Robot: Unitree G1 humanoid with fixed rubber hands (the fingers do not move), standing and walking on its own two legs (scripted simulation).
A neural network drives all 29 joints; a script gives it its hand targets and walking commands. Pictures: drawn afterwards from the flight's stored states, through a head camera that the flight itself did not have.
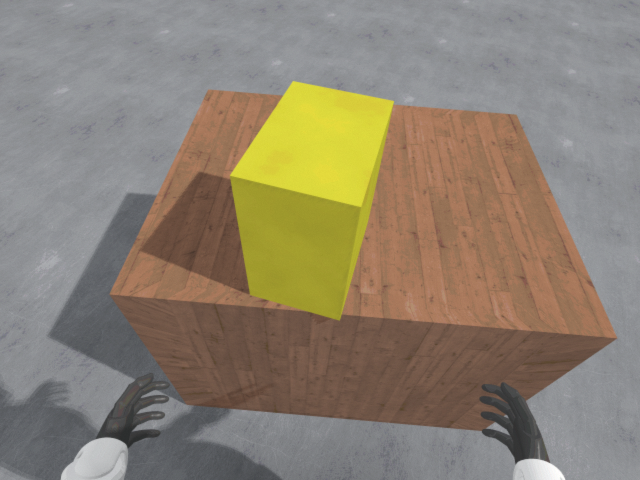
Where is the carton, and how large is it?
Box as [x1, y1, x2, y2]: [230, 81, 393, 320]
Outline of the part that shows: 293,81 230,175 250,294 339,320 368,219 393,101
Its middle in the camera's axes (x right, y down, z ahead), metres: +0.00 -0.05 +0.65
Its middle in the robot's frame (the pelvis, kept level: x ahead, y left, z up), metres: +0.52 +0.01 +0.00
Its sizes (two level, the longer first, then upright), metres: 0.242 0.166 0.282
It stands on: a pedestal, 0.64 m high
